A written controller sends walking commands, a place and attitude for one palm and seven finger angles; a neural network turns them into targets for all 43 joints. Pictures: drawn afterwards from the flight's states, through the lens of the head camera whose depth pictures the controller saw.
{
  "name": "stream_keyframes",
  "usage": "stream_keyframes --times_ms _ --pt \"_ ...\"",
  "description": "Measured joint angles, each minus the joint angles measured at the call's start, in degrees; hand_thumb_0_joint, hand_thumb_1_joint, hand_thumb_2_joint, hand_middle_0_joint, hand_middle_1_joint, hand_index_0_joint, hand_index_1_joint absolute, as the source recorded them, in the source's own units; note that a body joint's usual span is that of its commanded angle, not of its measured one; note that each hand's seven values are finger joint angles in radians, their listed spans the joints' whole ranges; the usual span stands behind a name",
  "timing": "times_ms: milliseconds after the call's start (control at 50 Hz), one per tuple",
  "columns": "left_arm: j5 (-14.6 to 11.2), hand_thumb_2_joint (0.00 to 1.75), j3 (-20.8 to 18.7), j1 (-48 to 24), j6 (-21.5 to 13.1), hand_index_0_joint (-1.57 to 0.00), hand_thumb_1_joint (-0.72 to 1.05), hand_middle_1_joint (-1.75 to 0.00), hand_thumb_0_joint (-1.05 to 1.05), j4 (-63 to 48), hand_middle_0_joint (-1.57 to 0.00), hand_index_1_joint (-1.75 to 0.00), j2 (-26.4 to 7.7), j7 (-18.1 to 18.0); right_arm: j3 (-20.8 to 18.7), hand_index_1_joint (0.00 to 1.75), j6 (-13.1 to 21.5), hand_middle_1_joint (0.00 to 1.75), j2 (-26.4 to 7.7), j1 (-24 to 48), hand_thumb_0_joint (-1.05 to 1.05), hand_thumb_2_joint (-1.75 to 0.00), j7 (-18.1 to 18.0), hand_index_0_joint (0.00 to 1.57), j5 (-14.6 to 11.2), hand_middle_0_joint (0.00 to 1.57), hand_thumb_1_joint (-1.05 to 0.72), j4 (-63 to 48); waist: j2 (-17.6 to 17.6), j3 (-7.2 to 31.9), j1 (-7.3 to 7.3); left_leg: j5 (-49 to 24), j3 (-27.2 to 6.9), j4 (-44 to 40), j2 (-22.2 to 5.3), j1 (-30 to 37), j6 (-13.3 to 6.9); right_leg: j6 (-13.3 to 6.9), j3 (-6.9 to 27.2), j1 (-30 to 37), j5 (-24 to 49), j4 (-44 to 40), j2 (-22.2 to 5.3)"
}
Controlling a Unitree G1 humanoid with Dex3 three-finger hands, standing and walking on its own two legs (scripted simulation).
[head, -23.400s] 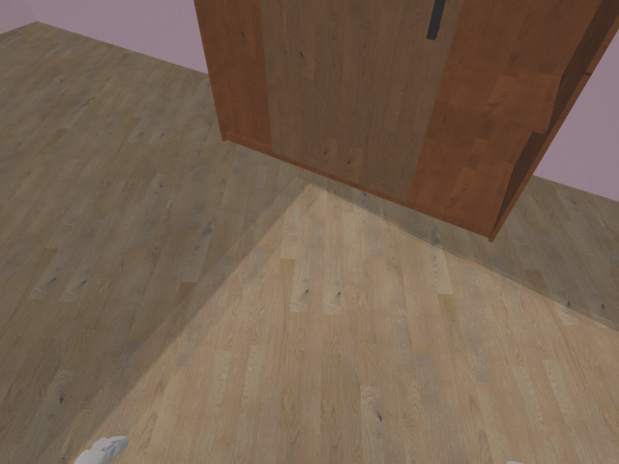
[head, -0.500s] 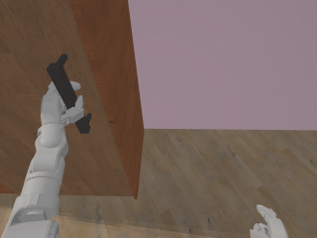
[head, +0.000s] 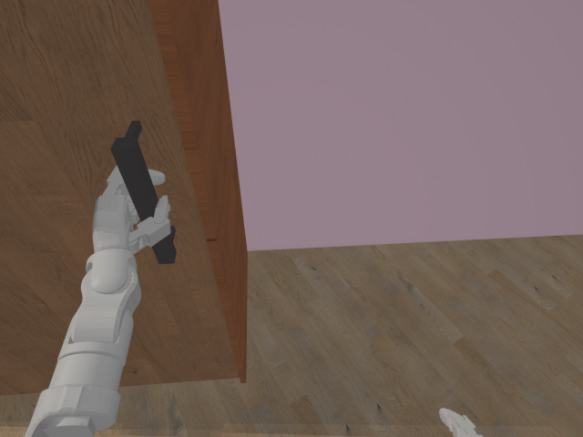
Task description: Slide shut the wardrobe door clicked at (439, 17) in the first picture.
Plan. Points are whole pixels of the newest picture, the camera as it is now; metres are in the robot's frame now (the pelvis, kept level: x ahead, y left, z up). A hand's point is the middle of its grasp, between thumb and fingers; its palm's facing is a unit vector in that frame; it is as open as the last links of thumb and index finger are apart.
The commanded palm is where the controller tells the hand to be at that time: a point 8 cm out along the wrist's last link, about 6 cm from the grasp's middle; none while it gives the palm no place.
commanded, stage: stop walking and hold the door there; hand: left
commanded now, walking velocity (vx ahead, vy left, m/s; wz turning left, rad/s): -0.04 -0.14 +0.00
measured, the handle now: (152, 198) +0.41 +0.24 +0.12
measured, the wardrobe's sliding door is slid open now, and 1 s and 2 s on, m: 0.00 0.00 0.00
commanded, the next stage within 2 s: loosen the grip on the handle in 0.90 s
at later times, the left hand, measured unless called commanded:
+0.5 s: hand (165, 220) +0.36 +0.21 +0.12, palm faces +0.40 -0.90 -0.20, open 6.2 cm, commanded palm +0.32 +0.23 +0.12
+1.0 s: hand (165, 219) +0.36 +0.21 +0.12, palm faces +0.45 -0.87 -0.22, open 6.1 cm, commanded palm +0.32 +0.24 +0.13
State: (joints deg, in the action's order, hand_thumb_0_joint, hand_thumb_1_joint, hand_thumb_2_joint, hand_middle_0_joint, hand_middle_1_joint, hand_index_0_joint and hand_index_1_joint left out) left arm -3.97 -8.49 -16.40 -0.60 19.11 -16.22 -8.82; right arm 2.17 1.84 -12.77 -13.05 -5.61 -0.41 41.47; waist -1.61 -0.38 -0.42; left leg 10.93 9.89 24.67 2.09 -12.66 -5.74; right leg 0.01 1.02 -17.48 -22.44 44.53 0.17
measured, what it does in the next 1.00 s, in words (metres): steps on the spot: right foot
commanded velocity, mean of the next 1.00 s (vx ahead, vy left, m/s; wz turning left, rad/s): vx -0.01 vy -0.01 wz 0.00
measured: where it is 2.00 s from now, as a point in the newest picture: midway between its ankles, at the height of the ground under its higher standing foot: outside the picture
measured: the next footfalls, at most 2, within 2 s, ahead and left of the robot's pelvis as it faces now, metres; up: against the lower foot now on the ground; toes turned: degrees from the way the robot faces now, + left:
right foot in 0.34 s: +0.05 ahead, -0.16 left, +0.00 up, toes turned -3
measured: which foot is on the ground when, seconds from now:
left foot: down 0.00-1.00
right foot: up 0.00-0.32, down 0.34-1.00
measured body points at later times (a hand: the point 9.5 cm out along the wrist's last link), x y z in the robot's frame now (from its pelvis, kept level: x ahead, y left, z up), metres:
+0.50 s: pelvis +0.02 -0.05 +0.00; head +0.01 -0.06 +0.45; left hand +0.34 +0.25 +0.13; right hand +0.18 -0.29 -0.09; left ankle +0.04 +0.03 -0.74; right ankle +0.01 -0.16 -0.74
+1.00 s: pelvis +0.03 -0.07 +0.00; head +0.01 -0.09 +0.45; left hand +0.34 +0.25 +0.13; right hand +0.18 -0.33 -0.10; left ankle +0.04 +0.03 -0.74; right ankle +0.01 -0.16 -0.74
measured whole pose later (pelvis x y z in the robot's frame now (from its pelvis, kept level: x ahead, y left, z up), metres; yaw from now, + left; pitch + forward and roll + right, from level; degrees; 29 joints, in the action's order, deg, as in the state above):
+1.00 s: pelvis +0.03 -0.07 +0.00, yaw +0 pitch +1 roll -1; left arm -5.5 -17.4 -11.9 -2.6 24.4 -21.2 -6.7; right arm 0.3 0.9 -15.5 -12.4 -6.7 -2.4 40.1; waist -3.5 3.7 0.1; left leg 13.7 7.3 28.0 -3.1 -14.7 -0.7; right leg -2.6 -4.6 -10.8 -15.0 25.1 2.2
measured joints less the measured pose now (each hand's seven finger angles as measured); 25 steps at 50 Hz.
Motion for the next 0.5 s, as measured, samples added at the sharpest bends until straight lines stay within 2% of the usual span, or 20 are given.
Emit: stream_keyframes --times_ms 120,220,280,360,440,500 --pt "-0.01 0.75 0.49 0.95 0.76 -0.32 0.69 -1.37 -0.03 -1.04 -0.4 -1.4 0.09 0.1 0.28 0.3 1.24 0.3 0.78 0.35 0.01 -0.9 0.56 0.21 0.21 0.2 -0.9 -0.69 -0.3 0.07 -0.85 -2.53 0.01 -5.21 -1.23 2.65 -0.06 0.28 -1.49 1.52 1.12 -4.35 0.02" --pt "-0.29 0.75 -0.18 1.44 1.02 -0.31 0.7 -1.37 -0.03 -1.63 -0.39 -1.4 -0.78 0.55 0.43 0.3 2.03 0.3 1.19 1.62 0.01 -0.9 0.73 0.21 0.42 0.2 -0.9 -1.47 0.11 -0.03 -0.98 -3.31 -0.02 -6.48 -1.53 3.04 0.11 0.31 -2.22 2.76 1.82 -8.25 -0.31" --pt "-0.46 0.76 -0.95 1.69 1.05 -0.3 0.7 -1.36 -0.03 -1.62 -0.39 -1.4 -1.54 0.73 0.61 0.3 2.27 0.3 1.19 2.29 0.01 -0.9 0.72 0.21 0.41 0.2 -0.9 -1.95 0.63 0.13 -1.07 -2.94 0.11 -5.75 -1.45 2.53 0.46 0.13 -2.71 4.21 3.52 -12.85 -0.73" --pt "-0.35 0.78 -2.67 2.16 0.65 -0.27 0.69 -1.35 -0.04 -1.46 -0.4 -1.4 -3.07 0.91 0.82 0.3 2.02 0.3 0.94 3.24 0.01 -0.9 0.64 0.21 0.35 0.21 -0.9 -2.52 2.1 0.69 -1.32 -0.7 0.99 -1.63 -0.95 0.3 1.25 -0.21 -2.21 6.26 10.69 -20.06 -1.95" --pt "-0.6 0.8 -4.79 3.26 0.05 -0.25 0.7 -1.33 -0.04 -0.28 -0.39 -1.4 -2.9 0.69 0.03 0.3 1.3 0.3 -0.42 3.6 0.01 -0.9 0.28 0.21 0.02 0.21 -0.9 -2.39 -0.07 1.33 -0.39 0.57 0.02 0.47 -2.52 -0.85 2.5 0.06 -3.2 5.97 9.62 -19.41 -0.64" --pt "-0.9 0.81 -5.68 3.56 0.03 -0.25 0.69 -1.31 -0.04 0.33 -0.38 -1.4 -3.0 0.73 -0.7 0.3 0.81 0.3 -1.27 2.69 0.01 -0.9 0.02 0.21 -0.58 0.21 -0.9 -2.29 -0.52 2.14 -0.55 1.15 -0.53 1.39 -3.3 -1.51 3.04 -0.6 -3.72 5.8 8.9 -19.32 0.12"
